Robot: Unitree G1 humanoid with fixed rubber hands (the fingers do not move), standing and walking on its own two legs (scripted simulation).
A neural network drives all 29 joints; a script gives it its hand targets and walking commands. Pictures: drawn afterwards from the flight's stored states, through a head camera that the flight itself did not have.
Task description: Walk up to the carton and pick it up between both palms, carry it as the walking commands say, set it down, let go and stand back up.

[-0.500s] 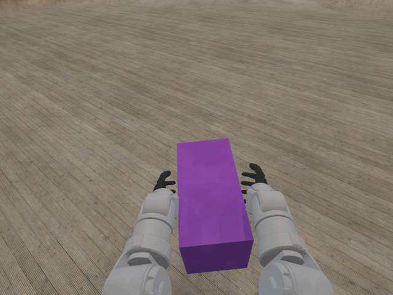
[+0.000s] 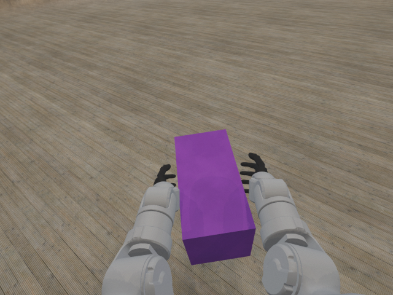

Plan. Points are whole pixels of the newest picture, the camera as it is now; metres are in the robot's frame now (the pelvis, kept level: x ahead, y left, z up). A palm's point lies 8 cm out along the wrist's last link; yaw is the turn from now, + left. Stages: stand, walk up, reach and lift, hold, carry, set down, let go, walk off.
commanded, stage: reach and lift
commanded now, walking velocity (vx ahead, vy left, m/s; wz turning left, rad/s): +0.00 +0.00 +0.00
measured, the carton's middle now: (209, 192) +0.38 -0.01 -0.02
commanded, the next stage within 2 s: hold in 0.38 s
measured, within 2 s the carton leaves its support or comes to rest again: neither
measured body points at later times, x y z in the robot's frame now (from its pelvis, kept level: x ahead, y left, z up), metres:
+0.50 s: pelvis +0.02 -0.01 +0.01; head -0.06 -0.01 +0.45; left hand +0.33 +0.10 +0.04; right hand +0.34 -0.13 +0.06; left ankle +0.07 +0.11 -0.72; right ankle +0.06 -0.15 -0.72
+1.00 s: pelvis +0.02 -0.01 +0.01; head -0.06 +0.00 +0.45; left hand +0.32 +0.11 +0.04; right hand +0.34 -0.12 +0.06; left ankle +0.07 +0.11 -0.72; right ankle +0.06 -0.15 -0.72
